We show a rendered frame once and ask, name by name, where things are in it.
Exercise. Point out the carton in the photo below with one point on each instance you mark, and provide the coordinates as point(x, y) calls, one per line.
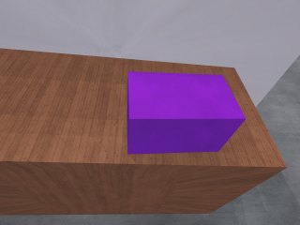
point(179, 113)

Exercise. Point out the pedestal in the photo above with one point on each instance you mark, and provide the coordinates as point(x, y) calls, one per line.
point(64, 142)

